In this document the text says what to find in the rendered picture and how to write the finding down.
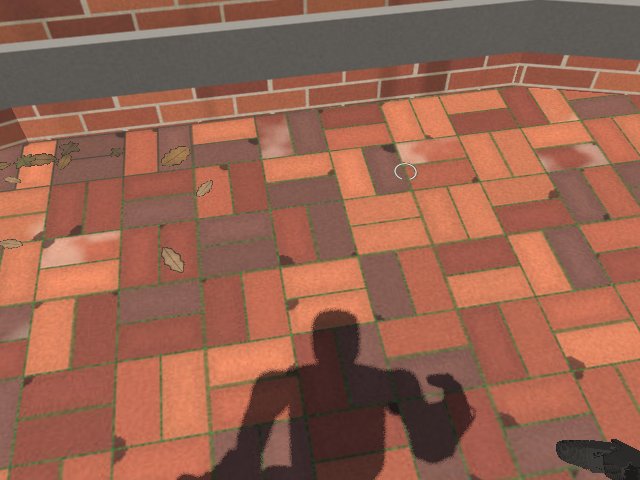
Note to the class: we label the right robot hand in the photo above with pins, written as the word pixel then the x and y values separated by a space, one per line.
pixel 617 460

